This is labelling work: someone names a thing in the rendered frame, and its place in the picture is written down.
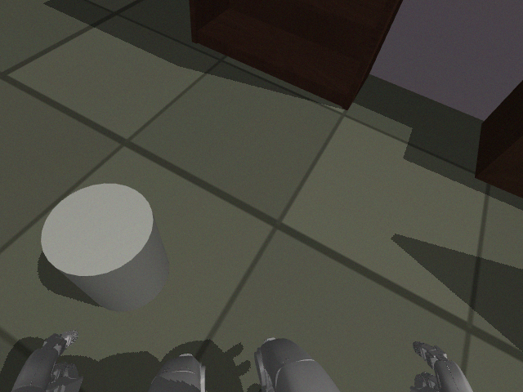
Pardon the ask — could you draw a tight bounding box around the left robot hand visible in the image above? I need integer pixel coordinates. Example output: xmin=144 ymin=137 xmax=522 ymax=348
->
xmin=12 ymin=330 xmax=83 ymax=392

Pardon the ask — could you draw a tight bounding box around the right robot hand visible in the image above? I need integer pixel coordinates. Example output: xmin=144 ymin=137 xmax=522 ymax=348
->
xmin=410 ymin=341 xmax=473 ymax=392

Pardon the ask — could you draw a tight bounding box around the bookshelf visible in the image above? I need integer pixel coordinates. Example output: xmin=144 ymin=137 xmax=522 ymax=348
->
xmin=189 ymin=0 xmax=403 ymax=110

